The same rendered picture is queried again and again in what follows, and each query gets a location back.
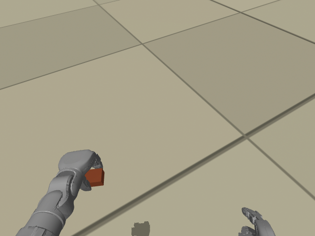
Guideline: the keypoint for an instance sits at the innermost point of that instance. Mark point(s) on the right robot hand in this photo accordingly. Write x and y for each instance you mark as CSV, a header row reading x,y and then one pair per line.
x,y
262,227

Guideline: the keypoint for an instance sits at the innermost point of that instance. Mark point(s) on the left robot arm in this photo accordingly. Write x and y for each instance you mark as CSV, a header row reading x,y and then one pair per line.
x,y
56,206

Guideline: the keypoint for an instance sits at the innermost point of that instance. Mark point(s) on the small box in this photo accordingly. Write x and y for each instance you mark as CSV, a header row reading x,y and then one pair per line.
x,y
95,177

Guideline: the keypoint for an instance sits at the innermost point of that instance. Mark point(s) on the left robot hand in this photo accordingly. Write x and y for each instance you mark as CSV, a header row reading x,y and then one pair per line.
x,y
82,160

